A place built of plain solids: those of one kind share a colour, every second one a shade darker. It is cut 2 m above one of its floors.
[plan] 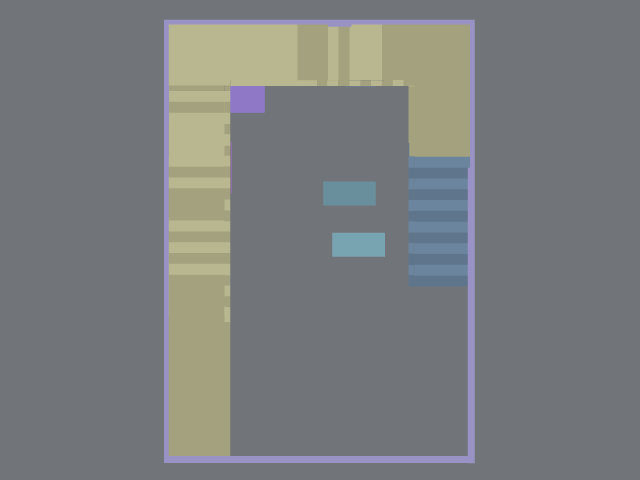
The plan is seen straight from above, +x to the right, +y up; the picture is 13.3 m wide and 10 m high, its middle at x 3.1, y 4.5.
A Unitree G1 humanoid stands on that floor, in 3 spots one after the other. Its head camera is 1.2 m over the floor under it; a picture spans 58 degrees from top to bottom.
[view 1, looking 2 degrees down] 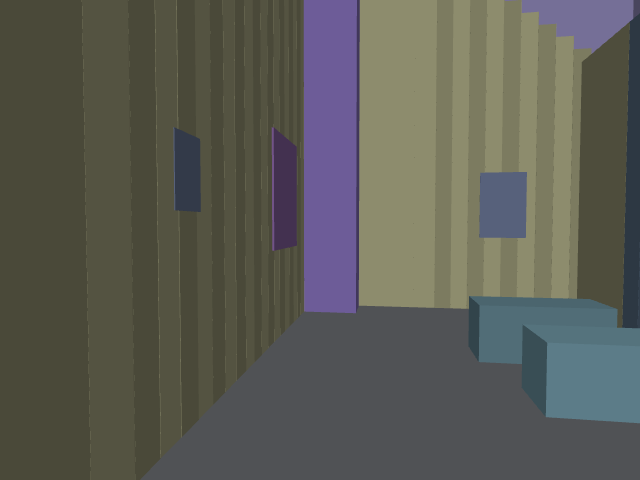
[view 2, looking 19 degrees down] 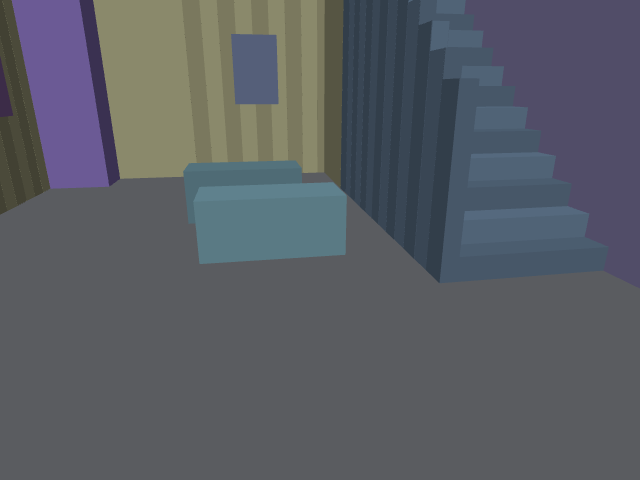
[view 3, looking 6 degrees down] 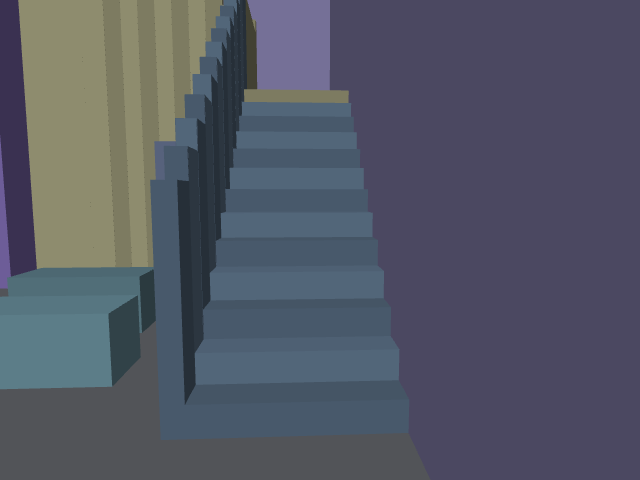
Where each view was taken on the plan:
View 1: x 2.38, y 1.30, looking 99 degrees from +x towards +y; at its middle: weights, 5.93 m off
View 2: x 3.71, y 1.10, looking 80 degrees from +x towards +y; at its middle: chest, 3.28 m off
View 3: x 5.62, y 1.48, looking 87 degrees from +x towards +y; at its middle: twa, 3.00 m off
